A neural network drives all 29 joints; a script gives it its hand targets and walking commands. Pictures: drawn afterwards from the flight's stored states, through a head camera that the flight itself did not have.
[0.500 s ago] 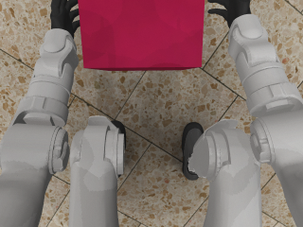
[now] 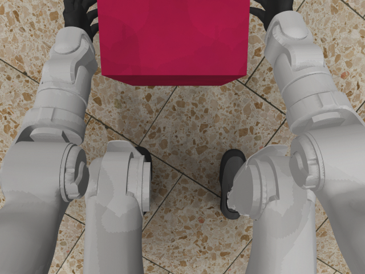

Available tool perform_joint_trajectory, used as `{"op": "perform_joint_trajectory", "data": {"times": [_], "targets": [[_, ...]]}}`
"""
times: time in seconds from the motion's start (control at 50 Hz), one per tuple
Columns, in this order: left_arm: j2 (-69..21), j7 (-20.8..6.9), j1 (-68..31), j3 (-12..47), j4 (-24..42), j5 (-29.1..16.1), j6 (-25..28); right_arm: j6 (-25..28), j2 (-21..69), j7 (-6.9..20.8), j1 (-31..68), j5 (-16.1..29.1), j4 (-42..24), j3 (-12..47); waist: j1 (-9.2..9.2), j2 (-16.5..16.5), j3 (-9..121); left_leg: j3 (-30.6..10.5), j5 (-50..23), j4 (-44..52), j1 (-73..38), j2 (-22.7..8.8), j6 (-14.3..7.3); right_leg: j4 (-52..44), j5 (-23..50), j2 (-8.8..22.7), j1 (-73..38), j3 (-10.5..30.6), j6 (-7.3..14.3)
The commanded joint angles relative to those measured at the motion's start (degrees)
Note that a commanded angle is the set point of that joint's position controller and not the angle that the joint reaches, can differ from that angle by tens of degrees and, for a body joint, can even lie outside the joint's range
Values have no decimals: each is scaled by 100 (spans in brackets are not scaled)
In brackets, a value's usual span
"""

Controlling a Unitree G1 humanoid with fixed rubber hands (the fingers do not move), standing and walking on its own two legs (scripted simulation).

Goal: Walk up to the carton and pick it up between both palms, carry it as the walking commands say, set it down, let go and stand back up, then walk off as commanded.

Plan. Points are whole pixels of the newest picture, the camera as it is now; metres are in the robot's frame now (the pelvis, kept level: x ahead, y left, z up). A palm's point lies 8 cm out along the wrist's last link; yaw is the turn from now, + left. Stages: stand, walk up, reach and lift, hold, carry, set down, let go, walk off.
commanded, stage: reach and lift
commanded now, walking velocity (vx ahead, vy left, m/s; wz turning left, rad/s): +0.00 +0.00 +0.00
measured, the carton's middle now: (175, 39) +0.52 +0.04 -0.25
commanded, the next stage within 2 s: none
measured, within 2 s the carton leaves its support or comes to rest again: leaves its support in 0.26 s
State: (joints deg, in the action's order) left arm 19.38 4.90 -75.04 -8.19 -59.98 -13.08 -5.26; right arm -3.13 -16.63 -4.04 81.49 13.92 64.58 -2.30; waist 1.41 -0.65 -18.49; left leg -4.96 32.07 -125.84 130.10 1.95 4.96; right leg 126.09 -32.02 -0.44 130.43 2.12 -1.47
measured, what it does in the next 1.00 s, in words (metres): stands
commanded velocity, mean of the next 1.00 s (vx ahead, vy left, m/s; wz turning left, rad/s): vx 0.00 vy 0.00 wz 0.00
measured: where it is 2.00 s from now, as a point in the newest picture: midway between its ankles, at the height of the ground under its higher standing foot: (185, 193)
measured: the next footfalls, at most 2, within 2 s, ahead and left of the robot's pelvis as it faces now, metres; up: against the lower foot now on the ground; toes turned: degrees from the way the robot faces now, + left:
none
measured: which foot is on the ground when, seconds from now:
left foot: down 0.00-1.00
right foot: down 0.00-1.00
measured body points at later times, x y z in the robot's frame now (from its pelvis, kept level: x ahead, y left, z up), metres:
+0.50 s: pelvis -0.02 +0.00 +0.01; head +0.32 +0.01 +0.29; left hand +0.51 +0.19 -0.15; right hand +0.54 -0.14 -0.13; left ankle +0.12 +0.14 -0.33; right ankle +0.12 -0.13 -0.33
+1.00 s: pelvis -0.03 +0.00 +0.02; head +0.31 +0.01 +0.30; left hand +0.52 +0.18 -0.10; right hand +0.55 -0.14 -0.08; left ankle +0.12 +0.14 -0.33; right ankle +0.12 -0.13 -0.33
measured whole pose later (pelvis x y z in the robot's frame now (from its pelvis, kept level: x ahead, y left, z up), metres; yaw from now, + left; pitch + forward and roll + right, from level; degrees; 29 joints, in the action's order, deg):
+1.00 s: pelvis -0.03 +0.00 +0.02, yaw +0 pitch +23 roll +0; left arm 14.7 9.2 -78.5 -14.0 -46.9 -5.3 -20.1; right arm -16.6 -17.2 -13.3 82.0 11.8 50.2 -6.3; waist 1.4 -0.7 -30.0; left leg -4.9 30.5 -122.8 115.1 2.1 5.0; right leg 123.2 -30.5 -0.6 115.4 2.2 -1.5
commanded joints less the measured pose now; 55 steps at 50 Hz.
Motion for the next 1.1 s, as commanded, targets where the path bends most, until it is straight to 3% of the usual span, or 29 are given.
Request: {"op": "perform_joint_trajectory", "data": {"times": [0.0, 0.04, 0.06, 0.08, 0.14, 0.22, 0.24, 0.26, 0.3, 0.32, 0.36, 0.38, 0.44, 0.5, 0.52, 0.56, 0.58, 0.6, 0.72, 0.74, 0.76, 0.8, 0.88, 0.92, 0.94, 0.98, 1.02, 1.04, 1.08], "targets": [[-5206, -1293, -3427, 1574, 1314, -161, 133, -96, 4889, 1042, 2465, -244, -1100, 1107, 228, 263, 7065, 1095, -1875, 898, -2626, 329, -178, -864, 2089, -562, -3658, -500, 138], [-5314, -1249, -3604, 1760, 1675, -299, 158, -80, 4909, 1009, 2520, -132, -1313, 1194, 159, 328, 7706, 1083, -2209, 885, -3052, 357, -165, -812, 2354, -590, -3862, -570, 144], [-5276, -1218, -3634, 1790, 1810, -331, 149, -107, 4976, 993, 2556, -56, -1499, 1369, 259, 254, 8131, 1135, -2327, 861, -3182, 378, -146, -826, 2549, -592, -4239, -539, 115], [-5407, -1201, -3627, 1850, 1797, -371, 134, -84, 5051, 964, 2571, -5, -1510, 1362, 154, 321, 8183, 1132, -2328, 882, -3232, 385, -151, -804, 2594, -601, -4227, -596, 108], [-5379, -1121, -3783, 1980, 2398, -556, 142, -74, 5034, 872, 2806, 211, -2194, 1668, 287, 295, 9365, 1208, -2712, 792, -3836, 425, -149, -835, 2930, -660, -4893, -569, 66], [-5279, -976, -4103, 2104, 3100, -652, 132, -194, 5127, 814, 2807, 316, -2548, 1822, 346, 191, 10422, 1238, -2774, 917, -4525, 480, -171, -848, 2913, -705, -5332, -640, 45], [-5158, -937, -4310, 2052, 3378, -612, 139, -248, 5184, 823, 2927, 375, -2595, 1841, 476, 248, 10625, 1274, -2742, 946, -4648, 475, -185, -871, 2813, -702, -5408, -605, 62], [-5249, -924, -4488, 2133, 3518, -677, 130, -291, 5238, 813, 2849, 282, -2562, 1800, 324, 119, 10738, 1288, -2715, 947, -4752, 517, -163, -946, 2771, -720, -5444, -649, 40], [-5062, -919, -4752, 1962, 3444, -547, 108, -395, 5376, 825, 2939, 215, -2249, 1669, 435, 126, 10406, 1346, -2226, 1019, -4495, 476, -195, -1032, 2360, -724, -5400, -592, 62], [-5123, -917, -4936, 2055, 3564, -605, 85, -396, 5330, 827, 3141, 242, -2446, 1616, 342, 74, 10560, 1296, -2157, 1078, -4643, 451, -211, -1082, 2263, -718, -5467, -626, 80], [-5100, -910, -5171, 1981, 3530, -468, 37, -499, 5561, 873, 3162, 172, -2280, 1502, 428, 108, 10233, 1344, -1949, 1200, -4619, 459, -233, -1151, 2016, -728, -5290, -623, 93], [-5122, -899, -5374, 2083, 3670, -512, 20, -524, 5520, 881, 3226, 147, -2320, 1437, 287, 148, 10333, 1321, -1842, 1200, -4761, 462, -226, -1148, 1878, -724, -5317, -650, 114], [-5232, -950, -5604, 2024, 3611, -478, -123, -654, 5527, 930, 3443, 21, -2333, 1339, 263, 179, 10285, 1347, -1527, 1323, -4667, 454, -245, -1257, 1587, -710, -5331, -652, 152], [-5204, -924, -5933, 1952, 3883, -425, -209, -775, 5698, 984, 3851, 119, -2686, 1456, 502, 65, 10724, 1366, -1425, 1412, -4951, 483, -319, -1305, 1406, -704, -5632, -621, 140], [-5314, -943, -6047, 1972, 3774, -474, -265, -797, 5606, 975, 3950, 12, -2622, 1402, 336, 42, 10650, 1372, -1271, 1410, -4842, 488, -285, -1352, 1283, -692, -5570, -643, 159], [-5455, -980, -5905, 1787, 3318, -258, -347, -867, 5773, 1058, 3898, -61, -2142, 1243, 417, 98, 9888, 1379, -877, 1530, -4555, 445, -328, -1356, 853, -653, -5036, -677, 175], [-5555, -990, -5906, 1895, 3480, -269, -374, -905, 5830, 1097, 3916, 11, -2301, 1318, 456, 224, 10090, 1422, -1056, 1510, -4740, 459, -322, -1365, 997, -669, -5128, -664, 169], [-5724, -990, -6038, 1966, 3849, -399, -390, -899, 5852, 1107, 4029, 9, -2682, 1408, 375, 70, 10733, 1371, -1318, 1498, -5069, 504, -323, -1340, 1194, -678, -5373, -743, 165], [-5985, -1052, -5608, 1925, 3916, -228, -648, -1062, 6238, 1108, 3998, 135, -3097, 1728, 574, -1, 11722, 1435, -1818, 1510, -5413, 558, -348, -1371, 1709, -744, -6009, -700, 96], [-6090, -1053, -5587, 2043, 4167, -288, -680, -1094, 6226, 1095, 3925, 68, -3293, 1761, 386, -58, 12061, 1380, -1972, 1505, -5565, 582, -338, -1337, 1925, -761, -6194, -742, 106], [-6123, -1080, -5579, 2035, 4096, -254, -741, -1129, 6229, 1084, 3877, 4, -3259, 1734, 380, 6, 12091, 1398, -2063, 1496, -5653, 595, -291, -1369, 1969, -767, -6155, -735, 114], [-6196, -1117, -5420, 1937, 3980, -133, -841, -1232, 6375, 1124, 3667, -66, -3049, 1679, 403, 54, 11934, 1432, -1855, 1559, -5470, 577, -310, -1447, 1763, -766, -6086, -717, 127], [-6507, -1233, -5028, 1970, 4217, -83, -1048, -1367, 6747, 1158, 3690, -9, -3723, 1934, 527, -204, 12784, 1439, -2124, 1683, -5746, 631, -371, -1574, 2115, -828, -6694, -707, 78], [-6582, -1289, -4977, 1904, 4120, 30, -1144, -1465, 6820, 1201, 3524, -148, -3437, 1818, 449, -106, 12403, 1430, -1971, 1791, -5525, 617, -348, -1634, 1939, -851, -6379, -715, 87], [-6572, -1301, -4978, 1879, 4325, 130, -1150, -1503, 7027, 1247, 3396, -122, -3451, 1839, 588, -104, 12634, 1452, -2028, 1816, -5610, 630, -353, -1629, 2034, -880, -6458, -714, 81], [-6723, -1326, -4902, 1969, 4351, 94, -1226, -1533, 6999, 1263, 3398, -101, -3678, 1894, 460, -131, 13040, 1395, -2247, 1827, -5907, 642, -340, -1706, 2220, -890, -6603, -696, 69], [-6650, -1409, -4716, 1767, 3982, 297, -1308, -1613, 7127, 1307, 3255, -199, -3256, 1774, 552, -156, 12440, 1446, -1889, 1908, -5531, 611, -363, -1810, 1856, -867, -6291, -691, 50], [-6860, -1467, -4745, 1896, 4147, 186, -1345, -1607, 7140, 1314, 3326, -194, -3500, 1819, 460, -177, 12778, 1411, -1986, 1949, -5605, 615, -345, -1828, 2043, -888, -6527, -698, 72], [-6906, -1479, -4575, 1970, 4146, 205, -1404, -1587, 7107, 1326, 3547, -78, -3871, 1908, 476, -128, 13091, 1392, -2145, 2014, -5845, 635, -352, -1918, 2161, -907, -6635, -672, 54]]}}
